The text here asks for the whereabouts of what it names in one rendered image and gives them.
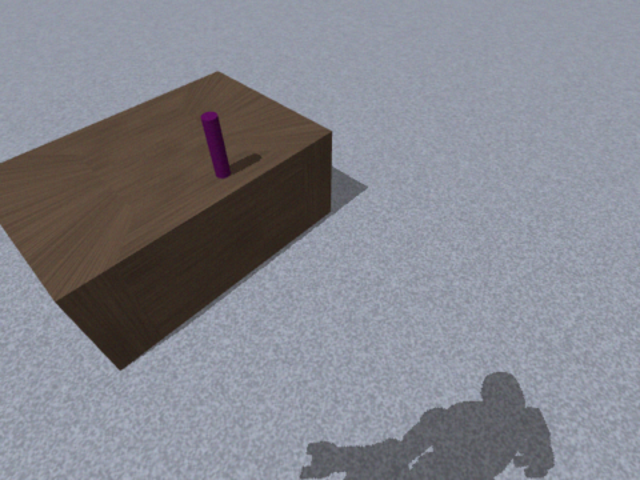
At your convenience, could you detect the can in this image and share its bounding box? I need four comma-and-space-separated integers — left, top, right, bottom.
201, 112, 231, 179

